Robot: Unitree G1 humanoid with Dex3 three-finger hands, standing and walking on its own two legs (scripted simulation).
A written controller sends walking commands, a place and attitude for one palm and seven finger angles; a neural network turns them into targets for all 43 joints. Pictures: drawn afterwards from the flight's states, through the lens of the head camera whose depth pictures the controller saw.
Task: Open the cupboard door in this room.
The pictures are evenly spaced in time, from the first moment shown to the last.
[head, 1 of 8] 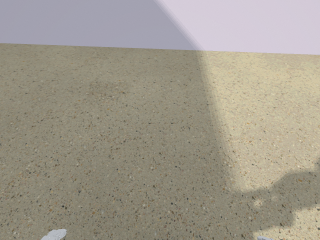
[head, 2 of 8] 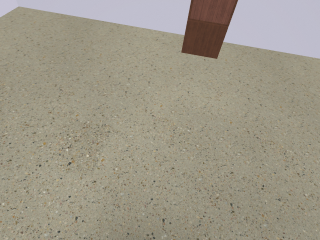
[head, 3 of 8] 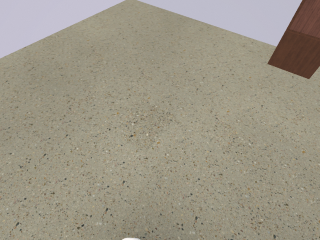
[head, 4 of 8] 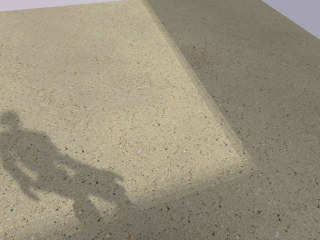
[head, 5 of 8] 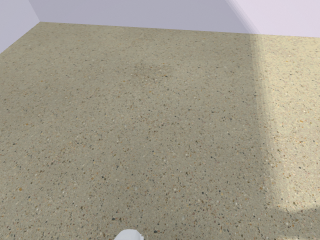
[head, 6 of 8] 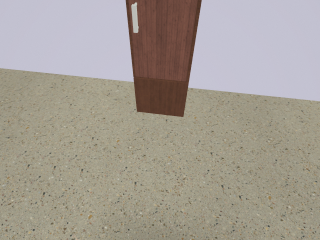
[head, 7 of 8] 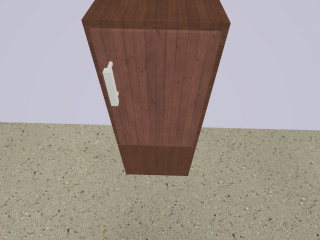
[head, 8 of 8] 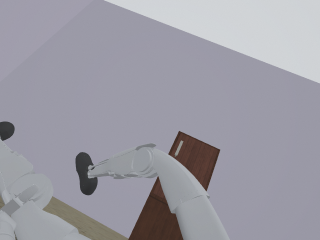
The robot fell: yes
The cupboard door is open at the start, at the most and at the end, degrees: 0 0 0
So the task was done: no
